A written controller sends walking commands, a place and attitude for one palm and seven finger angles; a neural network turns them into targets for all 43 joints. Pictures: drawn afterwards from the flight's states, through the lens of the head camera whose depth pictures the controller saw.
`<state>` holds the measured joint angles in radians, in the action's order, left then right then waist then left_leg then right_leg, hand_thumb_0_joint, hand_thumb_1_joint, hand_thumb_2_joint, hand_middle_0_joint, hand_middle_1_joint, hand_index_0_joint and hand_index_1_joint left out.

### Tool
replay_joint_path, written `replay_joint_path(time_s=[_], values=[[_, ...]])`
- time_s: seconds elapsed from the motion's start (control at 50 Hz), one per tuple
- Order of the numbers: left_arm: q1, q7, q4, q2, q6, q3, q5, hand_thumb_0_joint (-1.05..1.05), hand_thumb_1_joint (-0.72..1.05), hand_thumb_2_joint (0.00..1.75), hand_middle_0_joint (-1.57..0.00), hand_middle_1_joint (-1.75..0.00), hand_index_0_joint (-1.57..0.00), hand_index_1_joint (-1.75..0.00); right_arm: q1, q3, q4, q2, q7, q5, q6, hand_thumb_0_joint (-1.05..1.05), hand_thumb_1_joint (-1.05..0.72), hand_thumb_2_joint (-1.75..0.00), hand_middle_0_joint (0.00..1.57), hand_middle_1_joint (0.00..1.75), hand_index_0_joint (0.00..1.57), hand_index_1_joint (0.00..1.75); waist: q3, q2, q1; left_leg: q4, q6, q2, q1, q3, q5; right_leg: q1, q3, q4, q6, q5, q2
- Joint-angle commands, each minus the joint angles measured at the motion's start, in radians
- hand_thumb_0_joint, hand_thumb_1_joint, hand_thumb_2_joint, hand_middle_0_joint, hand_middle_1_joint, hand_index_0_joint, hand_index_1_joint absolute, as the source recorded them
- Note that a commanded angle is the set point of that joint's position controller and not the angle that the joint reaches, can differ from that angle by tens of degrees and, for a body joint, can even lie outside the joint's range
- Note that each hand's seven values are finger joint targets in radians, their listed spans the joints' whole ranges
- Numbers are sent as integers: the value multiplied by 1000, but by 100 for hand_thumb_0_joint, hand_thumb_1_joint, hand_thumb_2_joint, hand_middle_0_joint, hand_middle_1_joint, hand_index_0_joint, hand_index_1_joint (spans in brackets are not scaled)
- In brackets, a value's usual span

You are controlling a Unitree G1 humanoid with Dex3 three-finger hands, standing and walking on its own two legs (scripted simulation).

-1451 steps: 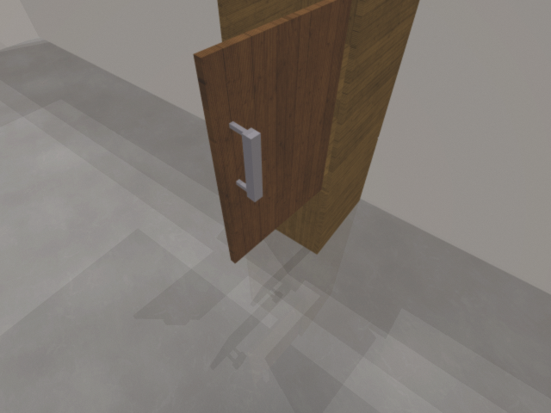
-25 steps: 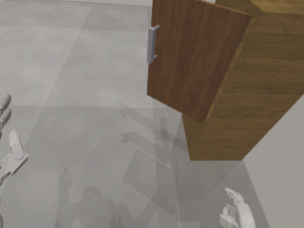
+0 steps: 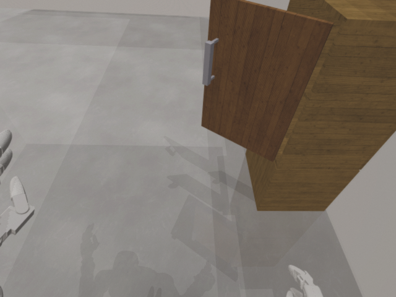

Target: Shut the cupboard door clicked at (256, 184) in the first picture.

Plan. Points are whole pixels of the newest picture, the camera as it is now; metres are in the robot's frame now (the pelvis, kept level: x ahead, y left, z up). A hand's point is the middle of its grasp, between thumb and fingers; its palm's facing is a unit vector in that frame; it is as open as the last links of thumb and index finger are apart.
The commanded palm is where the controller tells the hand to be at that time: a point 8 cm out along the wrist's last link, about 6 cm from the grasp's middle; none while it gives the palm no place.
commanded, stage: stop stepping back and stand still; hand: left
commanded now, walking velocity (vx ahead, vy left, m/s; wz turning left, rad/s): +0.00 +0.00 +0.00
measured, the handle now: (211, 62) +0.92 +0.01 +0.03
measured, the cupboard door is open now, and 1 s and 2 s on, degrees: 54 54 54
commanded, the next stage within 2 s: let the arm hang, fingers relaxed in 0.18 s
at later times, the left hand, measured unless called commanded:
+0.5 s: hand out of the picture +0.12 +0.22 -0.12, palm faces -0.04 -0.96 -0.29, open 7.4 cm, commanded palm none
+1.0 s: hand out of the picture -0.05 +0.20 -0.17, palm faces -0.01 -0.97 -0.24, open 7.3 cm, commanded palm none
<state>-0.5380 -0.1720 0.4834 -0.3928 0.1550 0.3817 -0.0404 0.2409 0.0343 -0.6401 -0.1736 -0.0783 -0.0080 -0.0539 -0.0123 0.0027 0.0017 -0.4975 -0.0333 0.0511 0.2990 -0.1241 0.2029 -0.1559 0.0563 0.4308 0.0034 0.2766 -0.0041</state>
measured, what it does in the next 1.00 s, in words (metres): stands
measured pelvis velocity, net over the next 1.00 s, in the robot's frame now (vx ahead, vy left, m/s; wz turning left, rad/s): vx -0.02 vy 0.01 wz -0.01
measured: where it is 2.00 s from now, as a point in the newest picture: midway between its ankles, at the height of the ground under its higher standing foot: outside the picture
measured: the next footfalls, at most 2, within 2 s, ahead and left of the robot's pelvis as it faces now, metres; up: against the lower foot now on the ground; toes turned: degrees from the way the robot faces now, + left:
none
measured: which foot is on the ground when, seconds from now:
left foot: down 0.00-1.00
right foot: down 0.00-1.00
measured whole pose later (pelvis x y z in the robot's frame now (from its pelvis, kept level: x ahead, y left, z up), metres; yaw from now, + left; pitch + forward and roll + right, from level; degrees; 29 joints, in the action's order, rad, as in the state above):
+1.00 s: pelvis -0.02 +0.01 +0.00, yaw -1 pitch -2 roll -1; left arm -0.35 -0.03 -1.14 -0.18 -0.02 0.00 0.02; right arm 0.30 -0.01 -1.10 -0.16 -0.02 0.02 0.02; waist 0.03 -0.03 -0.01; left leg -0.42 -0.05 0.02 0.24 -0.15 0.15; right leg -0.13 0.03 0.41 0.02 0.24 0.02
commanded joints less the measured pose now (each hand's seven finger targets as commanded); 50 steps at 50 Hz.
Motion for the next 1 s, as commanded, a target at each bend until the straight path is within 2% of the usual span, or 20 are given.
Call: replay_joint_path(time_s=[0.0,0.1,0.24,0.26,0.28,0.3,0.34,0.36,0.4,0.44,0.46,0.54,0.56,0.6,0.64,0.72,0.78,0.84,0.92,0.98], values=[[29,-16,155,-180,69,142,-7,0,90,90,-20,-30,-20,-30,-115,-50,160,-133,-8,-3,-56,0,-90,-90,20,30,20,30,-34,-82,-8,157,13,77,-25,122,149,-57,-85,-94,-9,-35,43],[18,-9,153,-164,66,126,-8,0,90,90,-20,-30,-20,-30,-113,-52,167,-141,-6,-6,-59,0,-90,-90,20,30,20,30,-52,-78,-8,178,12,85,-26,132,138,-37,-65,-76,-3,-59,31],[54,-14,207,-182,70,128,-2,0,90,90,-20,-30,-20,-30,-119,-54,170,-141,-11,-4,-66,0,-90,-90,20,30,20,30,-79,-91,-6,167,10,79,-48,125,90,-23,-64,-63,-2,-108,33],[95,111,-575,24,-34,-318,43,0,90,90,-20,-30,-20,-30,-179,-92,-37,-282,82,-7,-154,0,-90,-90,20,30,20,30,9,-66,-41,2,12,104,-24,130,-212,-178,-1,40,-21,-193,93],[122,145,-603,-1,-139,-276,48,0,90,90,-20,-30,-20,-30,-91,-106,-44,-309,91,-5,-74,0,-90,-90,20,30,20,30,-57,-95,-33,8,19,103,-68,112,-271,-159,-69,11,-24,-178,115],[116,153,-588,5,-168,-278,48,0,90,90,-20,-30,-20,-30,-75,-101,-17,-286,87,-4,-48,0,-90,-90,20,30,20,30,-51,-106,-30,2,12,109,-75,104,-247,-170,-55,26,-20,-124,103],[163,163,-680,8,-159,-290,53,0,90,90,-20,-30,-20,-30,-80,-84,-32,-281,88,7,-21,0,-90,-90,20,30,20,30,-63,-62,-17,42,-23,128,-16,154,-193,-152,-33,90,-24,-20,70],[171,165,-739,1,-152,-299,60,0,90,90,-20,-30,-20,-30,-77,-80,-39,-278,87,15,-10,0,-90,-90,20,30,20,30,-79,13,-12,42,-26,125,-32,165,-216,-124,-42,80,-30,-38,62],[197,164,-854,-6,-151,-315,62,0,90,90,-20,-30,-20,-30,-90,-71,-54,-274,84,21,7,0,-90,-90,20,30,20,30,-78,114,-9,40,-23,99,-38,165,-176,-99,-69,42,-38,-76,84],[224,159,-979,-1,-153,-326,63,0,90,90,-20,-30,-20,-30,-74,-66,-88,-254,85,28,27,0,-90,-90,20,30,20,30,-68,167,-17,33,-16,80,-71,156,-154,-118,-98,23,-45,-81,106],[231,154,-1032,3,-157,-336,61,0,90,90,-20,-30,-20,-30,-66,-62,-101,-244,86,30,37,0,-90,-90,20,30,20,30,-59,138,-19,41,-12,77,-82,153,-151,-125,-102,17,-44,-66,109],[221,149,-1217,36,-163,-356,57,0,90,90,-20,-30,-20,-30,-55,-51,-181,-196,82,33,57,0,-90,-90,20,30,20,30,-14,-63,-17,109,-2,65,-77,145,-1,-122,-114,-25,-39,11,99],[205,147,-1256,29,-160,-355,59,0,90,90,-20,-30,-20,-30,-40,-53,-196,-196,81,31,60,0,-90,-90,20,30,20,30,-14,-88,-14,110,-1,64,-76,146,4,-105,-111,-36,-42,0,97],[183,145,-1323,72,-158,-344,59,0,90,90,-20,-30,-20,-30,-20,-58,-236,-162,73,34,62,0,-90,-90,20,30,20,30,-14,-152,-12,131,0,63,-77,143,61,-91,-108,-58,-50,2,95],[175,147,-1381,63,-157,-351,56,0,90,90,-20,-30,-20,-30,-2,-60,-272,-159,69,30,64,0,-90,-90,20,30,20,30,-9,-188,-10,157,1,68,-66,149,102,-67,-101,-67,-52,-9,89],[170,147,-1472,76,-152,-358,56,0,90,90,-20,-30,-20,-30,45,-69,-328,-159,58,24,62,0,-90,-90,20,30,20,30,30,-115,-15,181,-3,82,-85,160,115,-77,-100,-101,-53,-12,90],[165,144,-1523,90,-148,-361,56,0,90,90,-20,-30,-20,-30,77,-71,-369,-146,54,22,62,0,-90,-90,20,30,20,30,68,-27,-19,185,-4,84,-98,152,100,-101,-106,-123,-54,-2,95],[160,141,-1560,103,-148,-363,55,0,90,90,-20,-30,-20,-30,101,-71,-403,-141,51,20,61,0,-90,-90,20,30,20,30,84,20,-21,195,-7,87,-114,150,105,-117,-107,-130,-50,20,94],[146,136,-1590,122,-150,-367,55,0,90,90,-20,-30,-20,-30,116,-69,-433,-120,50,21,63,0,-90,-90,20,30,20,30,104,49,-21,202,-7,86,-124,138,104,-140,-107,-133,-45,43,93],[134,134,-1598,130,-152,-365,57,0,90,90,-20,-30,-20,-30,119,-69,-446,-105,51,22,63,0,-90,-90,20,30,20,30,107,18,-16,213,-8,85,-113,135,122,-135,-104,-127,-41,37,90]])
